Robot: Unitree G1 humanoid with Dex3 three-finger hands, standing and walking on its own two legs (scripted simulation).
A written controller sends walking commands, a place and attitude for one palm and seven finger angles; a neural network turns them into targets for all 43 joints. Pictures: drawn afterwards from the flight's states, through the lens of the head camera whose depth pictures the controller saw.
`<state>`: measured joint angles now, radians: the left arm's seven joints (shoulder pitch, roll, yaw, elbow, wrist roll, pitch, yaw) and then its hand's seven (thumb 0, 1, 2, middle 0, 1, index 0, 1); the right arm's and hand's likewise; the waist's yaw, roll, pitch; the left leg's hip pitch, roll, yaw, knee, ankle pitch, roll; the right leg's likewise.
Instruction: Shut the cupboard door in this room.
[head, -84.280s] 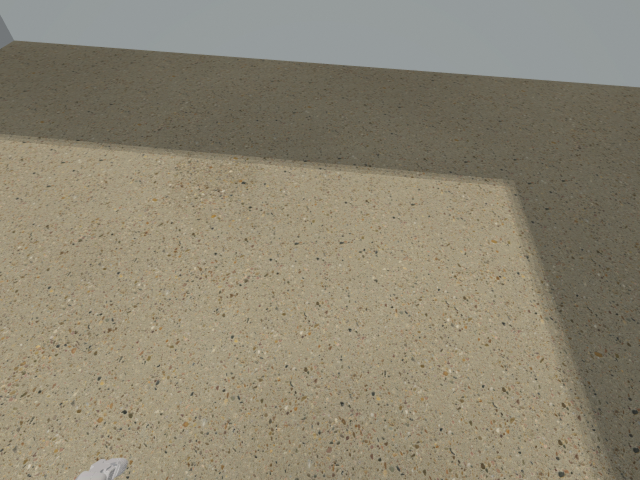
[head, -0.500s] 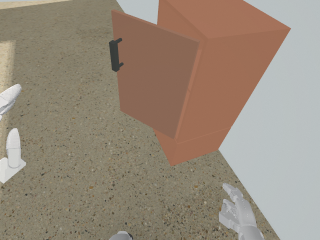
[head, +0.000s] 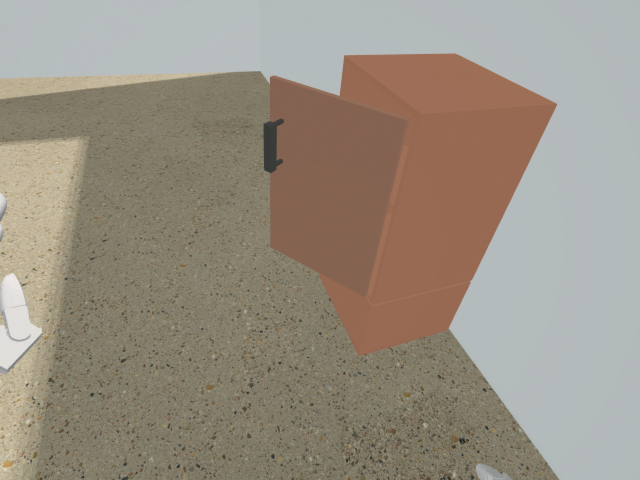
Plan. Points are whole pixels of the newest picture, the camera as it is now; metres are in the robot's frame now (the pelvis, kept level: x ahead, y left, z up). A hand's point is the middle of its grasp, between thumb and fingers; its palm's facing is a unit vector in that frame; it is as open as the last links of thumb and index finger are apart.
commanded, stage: stop stepping back and stand still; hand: left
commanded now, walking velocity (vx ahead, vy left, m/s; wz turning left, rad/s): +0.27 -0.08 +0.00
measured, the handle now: (275, 145) +0.97 +0.20 -0.03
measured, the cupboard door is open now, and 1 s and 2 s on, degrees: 37 37 37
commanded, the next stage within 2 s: let the arm hang, fingers relaxed in 1.04 s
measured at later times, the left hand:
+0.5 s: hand out of the picture +0.13 +0.29 +0.18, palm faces +0.56 -0.71 -0.42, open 7.4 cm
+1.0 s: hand (15, 346) +0.17 +0.30 +0.16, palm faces +0.46 -0.77 -0.44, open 7.4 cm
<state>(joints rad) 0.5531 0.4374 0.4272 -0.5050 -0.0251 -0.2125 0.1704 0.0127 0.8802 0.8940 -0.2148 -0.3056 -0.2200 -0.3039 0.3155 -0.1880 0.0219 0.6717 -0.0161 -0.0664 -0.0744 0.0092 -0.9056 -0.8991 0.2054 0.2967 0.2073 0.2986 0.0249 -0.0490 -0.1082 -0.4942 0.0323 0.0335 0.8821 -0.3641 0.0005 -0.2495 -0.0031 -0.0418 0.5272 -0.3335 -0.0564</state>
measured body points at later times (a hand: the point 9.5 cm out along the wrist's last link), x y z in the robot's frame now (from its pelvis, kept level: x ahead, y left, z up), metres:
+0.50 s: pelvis -0.05 +0.01 +0.00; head -0.08 +0.00 +0.45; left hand +0.09 +0.32 +0.20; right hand +0.09 -0.23 -0.11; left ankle +0.00 +0.15 -0.68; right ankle -0.05 -0.07 -0.74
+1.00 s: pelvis -0.02 +0.04 +0.00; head -0.02 +0.04 +0.45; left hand +0.14 +0.34 +0.18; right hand +0.15 -0.18 -0.09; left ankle -0.01 +0.16 -0.74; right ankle -0.05 -0.07 -0.74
